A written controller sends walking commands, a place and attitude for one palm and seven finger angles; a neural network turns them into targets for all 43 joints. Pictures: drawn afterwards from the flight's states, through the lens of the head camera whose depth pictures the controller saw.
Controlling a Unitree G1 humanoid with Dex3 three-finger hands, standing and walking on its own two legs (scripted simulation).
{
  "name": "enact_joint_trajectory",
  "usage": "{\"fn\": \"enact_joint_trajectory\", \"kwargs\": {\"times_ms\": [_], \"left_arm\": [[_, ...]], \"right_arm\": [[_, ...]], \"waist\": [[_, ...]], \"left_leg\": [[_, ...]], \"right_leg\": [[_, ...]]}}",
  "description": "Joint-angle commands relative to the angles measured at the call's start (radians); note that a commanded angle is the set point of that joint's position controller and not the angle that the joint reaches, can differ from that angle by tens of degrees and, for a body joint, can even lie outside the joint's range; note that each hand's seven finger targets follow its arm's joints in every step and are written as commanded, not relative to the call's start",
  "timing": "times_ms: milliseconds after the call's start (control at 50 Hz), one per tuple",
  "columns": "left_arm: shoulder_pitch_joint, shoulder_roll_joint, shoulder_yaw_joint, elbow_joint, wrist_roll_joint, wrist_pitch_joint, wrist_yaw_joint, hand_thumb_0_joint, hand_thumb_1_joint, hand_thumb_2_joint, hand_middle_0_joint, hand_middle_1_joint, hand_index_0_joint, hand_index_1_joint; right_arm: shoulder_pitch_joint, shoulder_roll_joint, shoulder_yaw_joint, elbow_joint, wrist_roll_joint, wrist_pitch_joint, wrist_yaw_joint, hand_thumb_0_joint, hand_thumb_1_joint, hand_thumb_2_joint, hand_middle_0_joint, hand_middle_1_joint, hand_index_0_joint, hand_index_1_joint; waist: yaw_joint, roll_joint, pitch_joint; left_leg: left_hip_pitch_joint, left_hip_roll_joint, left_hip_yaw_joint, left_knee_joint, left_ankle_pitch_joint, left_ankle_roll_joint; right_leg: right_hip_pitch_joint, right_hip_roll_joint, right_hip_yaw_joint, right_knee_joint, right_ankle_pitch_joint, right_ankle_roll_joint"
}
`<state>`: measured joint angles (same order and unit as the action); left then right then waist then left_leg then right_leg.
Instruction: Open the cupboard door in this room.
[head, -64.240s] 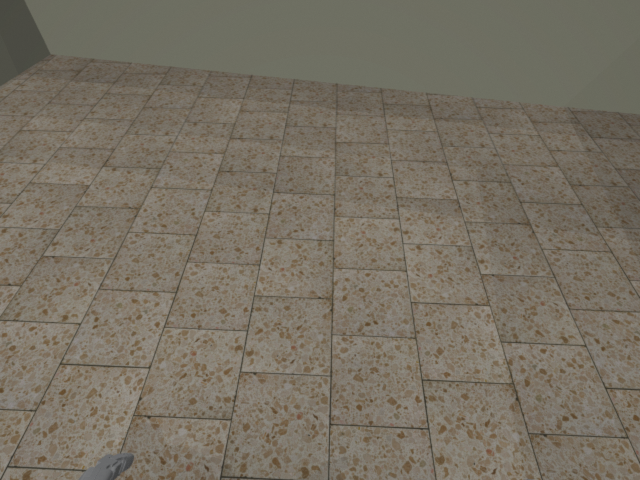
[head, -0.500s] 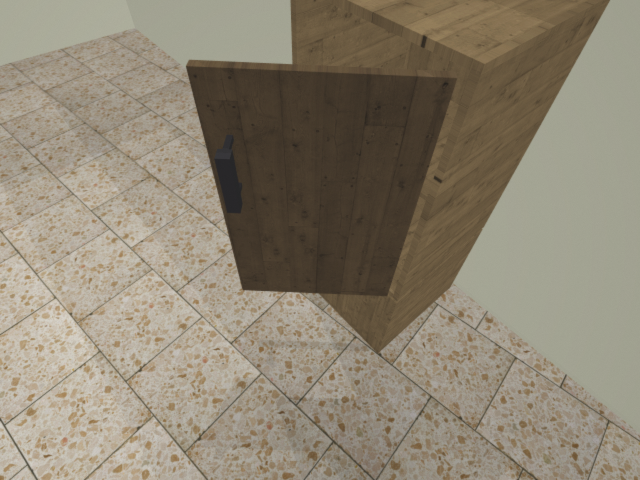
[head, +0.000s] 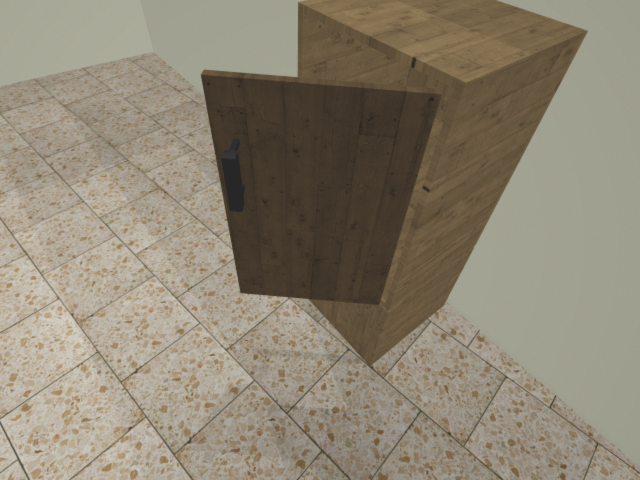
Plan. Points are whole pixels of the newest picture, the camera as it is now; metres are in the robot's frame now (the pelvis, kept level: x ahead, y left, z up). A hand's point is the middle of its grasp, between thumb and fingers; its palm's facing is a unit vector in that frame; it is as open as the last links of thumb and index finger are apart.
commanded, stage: come to a stop and stand still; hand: left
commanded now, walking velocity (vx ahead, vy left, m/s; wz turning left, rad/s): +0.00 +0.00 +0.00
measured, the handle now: (236, 175) +0.60 +0.20 +0.03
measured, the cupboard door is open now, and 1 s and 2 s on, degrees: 47 47 47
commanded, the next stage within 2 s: look again from close up in 0.06 s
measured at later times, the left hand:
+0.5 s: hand out of the picture +0.03 +0.20 -0.17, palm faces +0.04 -0.96 -0.26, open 7.4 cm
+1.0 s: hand out of the picture +0.01 +0.18 -0.17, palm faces +0.03 -0.98 -0.19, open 7.4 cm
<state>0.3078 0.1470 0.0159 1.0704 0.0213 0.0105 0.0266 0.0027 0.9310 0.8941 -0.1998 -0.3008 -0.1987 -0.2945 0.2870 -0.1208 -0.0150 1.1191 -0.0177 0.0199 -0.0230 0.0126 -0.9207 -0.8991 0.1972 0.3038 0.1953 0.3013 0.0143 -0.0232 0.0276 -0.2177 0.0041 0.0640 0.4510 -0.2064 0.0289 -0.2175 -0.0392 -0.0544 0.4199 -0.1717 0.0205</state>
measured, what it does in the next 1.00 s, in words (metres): stands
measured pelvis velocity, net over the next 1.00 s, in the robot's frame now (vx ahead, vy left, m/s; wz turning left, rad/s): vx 0.00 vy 0.00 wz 0.01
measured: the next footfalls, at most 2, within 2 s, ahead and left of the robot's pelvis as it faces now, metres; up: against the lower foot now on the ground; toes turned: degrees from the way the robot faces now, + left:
none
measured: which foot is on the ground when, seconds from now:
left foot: down 0.00-1.00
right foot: down 0.00-1.00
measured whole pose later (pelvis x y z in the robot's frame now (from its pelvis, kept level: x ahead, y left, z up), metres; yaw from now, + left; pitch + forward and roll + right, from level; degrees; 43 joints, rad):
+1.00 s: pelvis +0.00 +0.00 +0.00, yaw +0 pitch -2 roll -1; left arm 0.33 0.18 0.00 1.05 0.03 0.01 0.02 0.00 0.91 0.89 -0.20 -0.30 -0.20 -0.29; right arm 0.31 -0.19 0.00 1.09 -0.03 0.02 0.00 0.01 -0.91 -0.90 0.20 0.30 0.20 0.30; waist 0.00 -0.01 -0.02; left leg -0.22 0.00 0.06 0.48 -0.28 0.03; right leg -0.21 -0.04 -0.06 0.45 -0.25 0.01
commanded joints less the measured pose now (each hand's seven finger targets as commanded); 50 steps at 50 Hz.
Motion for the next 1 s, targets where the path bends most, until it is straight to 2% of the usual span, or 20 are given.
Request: {"fn": "enact_joint_trajectory", "kwargs": {"times_ms": [0, 120, 140, 160, 180, 200, 220, 240, 280, 320, 340, 420, 460, 520, 660, 780, 820, 900, 940, 980], "left_arm": [[0.078, 0.063, 0.011, -0.005, 0.001, -0.019, 0.005, 0.000, 0.900, 0.900, -0.200, -0.300, -0.200, -0.300], [0.113, 0.050, 0.009, 0.014, 0.002, -0.023, 0.009, 0.000, 0.900, 0.900, -0.200, -0.300, -0.200, -0.300], [0.023, 0.266, -0.004, -0.075, 0.018, -0.042, 0.010, 0.000, 0.900, 0.900, -0.200, -0.300, -0.200, -0.300], [0.075, 0.172, 0.017, -0.087, 0.011, -0.041, 0.017, 0.000, 0.900, 0.900, -0.200, -0.300, -0.200, -0.300], [0.072, 0.165, 0.022, -0.078, 0.021, -0.045, 0.017, 0.000, 0.900, 0.900, -0.200, -0.300, -0.200, -0.300], [0.079, 0.164, 0.015, -0.086, 0.014, -0.042, 0.014, 0.000, 0.900, 0.900, -0.200, -0.300, -0.200, -0.300], [0.089, 0.153, 0.017, -0.092, 0.013, -0.038, 0.012, 0.000, 0.900, 0.900, -0.200, -0.300, -0.200, -0.300], [0.101, 0.135, 0.013, -0.100, 0.013, -0.031, 0.011, 0.000, 0.900, 0.900, -0.200, -0.300, -0.200, -0.300], [0.082, 0.153, 0.021, -0.107, 0.011, -0.033, 0.011, 0.000, 0.900, 0.900, -0.200, -0.300, -0.200, -0.300], [0.061, 0.176, 0.026, -0.119, 0.007, -0.038, 0.010, 0.000, 0.900, 0.900, -0.200, -0.300, -0.200, -0.300], [0.066, 0.163, 0.021, -0.120, 0.006, -0.037, 0.009, 0.000, 0.900, 0.900, -0.200, -0.300, -0.200, -0.300], [0.033, 0.206, 0.025, -0.125, 0.000, -0.047, 0.008, 0.000, 0.900, 0.900, -0.200, -0.300, -0.200, -0.300], [0.028, 0.208, 0.022, -0.122, -0.001, -0.047, 0.007, 0.000, 0.900, 0.900, -0.200, -0.300, -0.200, -0.300], [-0.003, 0.224, 0.020, -0.123, -0.003, -0.045, 0.005, 0.000, 0.900, 0.900, -0.200, -0.300, -0.200, -0.300], [-0.041, 0.238, 0.015, -0.122, -0.003, -0.042, 0.004, 0.000, 0.900, 0.900, -0.200, -0.300, -0.200, -0.300], [-0.040, 0.219, 0.009, -0.102, -0.003, -0.038, 0.004, 0.000, 0.900, 0.900, -0.200, -0.300, -0.200, -0.300], [-0.005, 0.173, 0.000, -0.076, -0.002, -0.032, 0.005, 0.000, 0.900, 0.900, -0.200, -0.300, -0.200, -0.300], [0.037, 0.178, 0.014, -0.067, 0.006, -0.017, 0.002, 0.000, 0.900, 0.900, -0.200, -0.300, -0.200, -0.300], [0.061, 0.178, 0.022, -0.063, 0.005, -0.017, 0.000, 0.000, 0.900, 0.900, -0.200, -0.300, -0.200, -0.300], [0.083, 0.155, 0.026, -0.056, 0.002, -0.022, -0.003, 0.000, 0.900, 0.900, -0.200, -0.300, -0.200, -0.300]], "right_arm": [[0.035, -0.103, -0.022, -0.031, 0.003, -0.019, -0.003, 0.000, -0.900, -0.900, 0.200, 0.300, 0.200, 0.300], [0.061, -0.088, -0.017, -0.016, 0.003, -0.019, -0.003, 0.000, -0.900, -0.900, 0.200, 0.300, 0.200, 0.300], [-0.015, -0.261, -0.027, -0.146, -0.007, -0.035, 0.013, 0.000, -0.900, -0.900, 0.200, 0.300, 0.200, 0.300], [-0.037, -0.220, -0.047, -0.167, -0.010, -0.060, 0.003, 0.000, -0.900, -0.900, 0.200, 0.300, 0.200, 0.300], [-0.029, -0.226, -0.058, -0.158, -0.010, -0.066, -0.005, 0.000, -0.900, -0.900, 0.200, 0.300, 0.200, 0.300], [-0.015, -0.215, -0.054, -0.161, -0.005, -0.063, -0.008, 0.000, -0.900, -0.900, 0.200, 0.300, 0.200, 0.300], [-0.007, -0.204, -0.058, -0.167, -0.004, -0.056, -0.010, 0.000, -0.900, -0.900, 0.200, 0.300, 0.200, 0.300], [0.002, -0.184, -0.048, -0.178, -0.009, -0.047, -0.007, 0.000, -0.900, -0.900, 0.200, 0.300, 0.200, 0.300], [0.011, -0.192, -0.052, -0.180, -0.006, -0.043, -0.005, 0.000, -0.900, -0.900, 0.200, 0.300, 0.200, 0.300], [0.013, -0.209, -0.052, -0.184, -0.002, -0.048, -0.003, 0.000, -0.900, -0.900, 0.200, 0.300, 0.200, 0.300], [0.018, -0.190, -0.043, -0.181, -0.005, -0.046, 0.001, 0.000, -0.900, -0.900, 0.200, 0.300, 0.200, 0.300], [-0.013, -0.237, -0.042, -0.181, 0.000, -0.058, 0.002, 0.000, -0.900, -0.900, 0.200, 0.300, 0.200, 0.300], [-0.027, -0.238, -0.037, -0.176, 0.000, -0.061, 0.005, 0.000, -0.900, -0.900, 0.200, 0.300, 0.200, 0.300], [-0.053, -0.252, -0.033, -0.172, 0.000, -0.055, 0.007, 0.000, -0.900, -0.900, 0.200, 0.300, 0.200, 0.300], [-0.074, -0.257, -0.025, -0.147, -0.001, -0.050, 0.015, 0.000, -0.900, -0.900, 0.200, 0.300, 0.200, 0.300], [-0.067, -0.243, -0.018, -0.115, 0.001, -0.047, 0.016, 0.000, -0.900, -0.900, 0.200, 0.300, 0.200, 0.300], [-0.034, -0.197, -0.006, -0.091, -0.002, -0.036, 0.018, 0.000, -0.900, -0.900, 0.200, 0.300, 0.200, 0.300], [0.010, -0.190, -0.012, -0.076, -0.009, -0.016, 0.019, 0.000, -0.900, -0.900, 0.200, 0.300, 0.200, 0.300], [0.034, -0.177, -0.011, -0.069, -0.007, -0.017, 0.017, 0.000, -0.900, -0.900, 0.200, 0.300, 0.200, 0.300], [0.052, -0.160, -0.011, -0.065, -0.004, -0.027, 0.014, 0.000, -0.900, -0.900, 0.200, 0.300, 0.200, 0.300]], "waist": [[-0.008, 0.001, 0.058], [-0.013, -0.002, 0.080], [-0.055, 0.026, 0.180], [-0.002, 0.016, 0.001], [-0.025, 0.051, -0.052], [-0.023, 0.086, -0.090], [-0.024, 0.083, -0.083], [-0.024, 0.043, -0.055], [-0.029, 0.010, 0.017], [-0.031, 0.005, 0.037], [-0.029, 0.006, 0.034], [-0.019, 0.025, 0.026], [-0.014, 0.026, 0.001], [-0.015, 0.017, 0.028], [-0.012, 0.017, 0.011], [-0.012, 0.017, 0.012], [-0.014, 0.005, 0.013], [-0.011, -0.036, 0.087], [-0.011, -0.031, 0.101], [-0.015, -0.005, 0.093]], "left_leg": [[-0.078, 0.092, -0.130, -0.167, -0.170, 0.001], [-0.072, 0.082, -0.114, -0.160, -0.165, 0.001], [-0.110, 0.038, -0.117, -0.135, -0.074, -0.017], [-0.116, 0.098, -0.163, -0.081, -0.201, 0.004], [-0.107, 0.095, -0.167, -0.074, -0.170, 0.014], [-0.088, 0.097, -0.174, -0.072, -0.174, 0.021], [-0.103, 0.099, -0.172, -0.064, -0.202, 0.024], [-0.137, 0.095, -0.167, -0.048, -0.215, 0.031], [-0.163, 0.076, -0.147, -0.031, -0.184, 0.026], [-0.147, 0.076, -0.147, -0.034, -0.138, 0.026], [-0.133, 0.077, -0.141, -0.033, -0.130, 0.026], [-0.097, 0.092, -0.142, -0.054, 0.008, 0.025], [-0.074, 0.095, -0.132, -0.051, 0.062, 0.021], [-0.076, 0.092, -0.126, -0.074, 0.021, 0.012], [-0.053, 0.091, -0.123, -0.109, -0.004, 0.001], [-0.052, 0.091, -0.125, -0.136, -0.028, -0.006], [-0.057, 0.080, -0.113, -0.144, -0.147, -0.014], [-0.133, 0.051, -0.098, -0.107, -0.334, -0.006], [-0.134, 0.044, -0.085, -0.078, -0.310, -0.001], [-0.122, 0.047, -0.088, -0.068, -0.271, 0.007]], "right_leg": [[-0.004, -0.061, 0.098, -0.107, -0.123, -0.025], [-0.043, -0.066, 0.106, -0.120, -0.166, -0.028], [-0.087, -0.030, 0.045, -0.012, -0.129, -0.048], [-0.040, -0.063, 0.079, 0.012, -0.207, -0.045], [-0.023, -0.062, 0.084, 0.025, -0.159, -0.056], [-0.013, -0.060, 0.079, 0.027, -0.155, -0.057], [-0.027, -0.054, 0.073, 0.023, -0.178, -0.056], [-0.033, -0.054, 0.078, 0.010, -0.205, -0.055], [-0.080, -0.066, 0.101, -0.010, -0.222, -0.064], [-0.097, -0.071, 0.113, -0.017, -0.196, -0.072], [-0.091, -0.069, 0.111, -0.023, -0.192, -0.070], [-0.042, -0.066, 0.096, -0.008, -0.042, -0.065], [-0.006, -0.069, 0.086, -0.005, 0.017, -0.059], [-0.013, -0.076, 0.095, -0.036, -0.022, -0.054], [0.016, -0.084, 0.098, -0.075, -0.050, -0.046], [0.030, -0.087, 0.099, -0.094, -0.059, -0.039], [0.025, -0.084, 0.098, -0.110, -0.176, -0.031], [-0.037, -0.089, 0.136, -0.143, -0.437, -0.045], [-0.046, -0.096, 0.147, -0.141, -0.444, -0.061], [-0.035, -0.093, 0.142, -0.106, -0.385, -0.073]]}}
